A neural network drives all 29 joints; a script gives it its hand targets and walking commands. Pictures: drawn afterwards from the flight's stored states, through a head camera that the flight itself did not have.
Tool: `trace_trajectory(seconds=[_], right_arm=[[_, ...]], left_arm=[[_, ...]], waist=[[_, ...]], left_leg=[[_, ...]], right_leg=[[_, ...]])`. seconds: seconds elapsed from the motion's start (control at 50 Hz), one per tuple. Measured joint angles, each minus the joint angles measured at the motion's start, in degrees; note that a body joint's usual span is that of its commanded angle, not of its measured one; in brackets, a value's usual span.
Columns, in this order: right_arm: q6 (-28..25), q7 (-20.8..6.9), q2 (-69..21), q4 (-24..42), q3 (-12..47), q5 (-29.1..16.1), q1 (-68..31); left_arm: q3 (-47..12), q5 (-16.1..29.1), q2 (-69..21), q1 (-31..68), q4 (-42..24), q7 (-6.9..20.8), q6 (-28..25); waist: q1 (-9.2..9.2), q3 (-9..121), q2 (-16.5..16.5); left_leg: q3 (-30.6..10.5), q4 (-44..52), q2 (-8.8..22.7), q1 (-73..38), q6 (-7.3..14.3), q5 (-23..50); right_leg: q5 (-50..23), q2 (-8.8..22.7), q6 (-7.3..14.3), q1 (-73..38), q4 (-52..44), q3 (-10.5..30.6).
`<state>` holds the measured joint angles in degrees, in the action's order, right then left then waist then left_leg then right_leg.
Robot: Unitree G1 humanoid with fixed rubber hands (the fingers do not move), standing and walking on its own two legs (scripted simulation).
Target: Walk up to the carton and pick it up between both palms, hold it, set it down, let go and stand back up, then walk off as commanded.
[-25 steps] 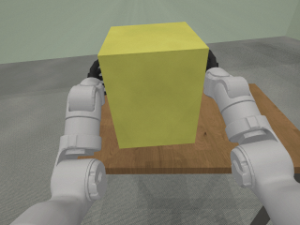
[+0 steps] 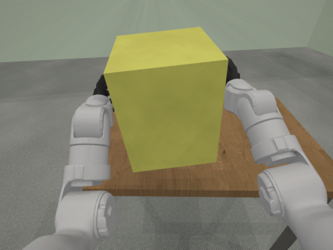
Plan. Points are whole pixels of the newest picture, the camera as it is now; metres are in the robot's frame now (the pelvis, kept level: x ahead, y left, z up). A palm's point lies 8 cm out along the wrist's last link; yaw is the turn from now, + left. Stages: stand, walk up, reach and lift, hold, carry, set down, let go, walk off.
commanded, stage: hold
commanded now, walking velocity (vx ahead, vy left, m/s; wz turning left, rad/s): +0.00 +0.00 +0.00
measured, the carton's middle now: (166, 99) +0.38 +0.00 +0.24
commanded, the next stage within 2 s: none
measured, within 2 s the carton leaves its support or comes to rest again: neither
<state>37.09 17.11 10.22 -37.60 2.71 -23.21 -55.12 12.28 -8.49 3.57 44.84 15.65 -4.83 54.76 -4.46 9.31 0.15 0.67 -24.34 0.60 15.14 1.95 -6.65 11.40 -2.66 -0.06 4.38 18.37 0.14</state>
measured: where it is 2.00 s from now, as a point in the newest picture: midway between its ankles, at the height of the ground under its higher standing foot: outside the picture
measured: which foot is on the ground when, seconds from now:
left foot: down 0.00-1.00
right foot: down 0.00-1.00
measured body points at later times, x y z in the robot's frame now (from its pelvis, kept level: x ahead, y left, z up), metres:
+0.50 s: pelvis -0.02 +0.00 +0.00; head -0.10 +0.01 +0.44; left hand +0.37 +0.14 +0.25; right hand +0.37 -0.15 +0.28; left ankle +0.07 +0.09 -0.74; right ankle -0.01 -0.12 -0.74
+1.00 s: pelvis +0.00 +0.01 +0.00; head -0.08 +0.02 +0.44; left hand +0.38 +0.14 +0.25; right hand +0.39 -0.15 +0.27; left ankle +0.07 +0.09 -0.74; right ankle -0.01 -0.12 -0.74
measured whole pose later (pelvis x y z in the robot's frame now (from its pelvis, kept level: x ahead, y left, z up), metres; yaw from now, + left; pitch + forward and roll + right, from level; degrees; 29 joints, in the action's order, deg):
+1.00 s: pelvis +0.00 +0.01 +0.00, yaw -1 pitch -1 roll -3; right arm 36.1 15.5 10.9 -41.8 1.1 -21.2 -57.3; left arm 12.6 -8.1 3.3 48.8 22.7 -5.6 51.5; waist -3.7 10.4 2.5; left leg 0.9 -23.6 -0.2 16.4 2.8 -5.8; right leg 10.6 -2.1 -1.0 6.1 18.1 1.2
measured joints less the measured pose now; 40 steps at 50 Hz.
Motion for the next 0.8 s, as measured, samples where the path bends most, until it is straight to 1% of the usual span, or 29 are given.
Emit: trace_trajectory(seconds=[0.12, 0.26, 0.36, 0.48, 0.66, 0.8], right_arm=[[0.0, -0.2, 0.0, 1.0, -0.4, 0.1, 1.0], [0.1, -0.9, -0.3, -0.7, -1.8, 1.9, 0.2], [0.0, -1.2, -0.8, -3.3, -3.0, 3.6, -1.8], [-0.4, -1.4, -0.9, -5.4, -4.0, 4.9, -4.3], [-1.7, -1.5, -1.2, -7.7, -4.8, 5.1, -6.1], [-2.1, -1.7, -1.1, -8.0, -4.3, 4.1, -5.1]], left_arm=[[0.7, -0.9, -1.0, 0.0, -0.6, -0.1, 0.3], [2.7, -1.5, -1.6, 2.4, 2.7, 0.1, -0.8], [4.1, -1.3, -1.2, 4.8, 6.6, 0.5, -2.1], [3.6, 0.0, 0.2, 6.7, 9.6, 0.5, -3.8], [2.1, 1.3, 1.8, 7.7, 10.7, 0.0, -4.3], [1.0, 1.0, 1.7, 6.9, 10.4, -0.1, -3.7]], waist=[[0.38, -0.2, 1.5], [1.14, -0.4, 2.6], [1.52, -0.5, 2.2], [1.56, 0.0, 0.8], [0.87, 1.6, -0.8], [0.57, 1.9, -0.2]], left_leg=[[0.4, 0.2, -0.2, -1.2, 0.3, 0.0], [1.0, 1.1, -0.2, -1.7, 0.5, 0.9], [1.2, 1.9, 0.0, -0.8, 0.3, 2.1], [0.8, 2.2, 0.5, 1.7, -0.1, 3.2], [-0.3, 1.8, 0.4, 4.1, -0.4, 3.3], [-0.6, 1.3, -0.2, 3.3, -0.1, 2.3]], right_leg=[[0.0, 0.2, -0.3, -0.9, 0.2, 0.5], [-0.3, 0.3, -0.4, -0.4, 0.8, 1.2], [-0.8, 0.1, -0.2, 1.2, 1.3, 1.5], [-1.6, -0.4, 0.2, 3.9, 1.6, 1.1], [-1.6, -0.6, 0.4, 5.8, 1.7, 0.3], [-1.1, -0.1, 0.0, 4.3, 1.0, 0.1]])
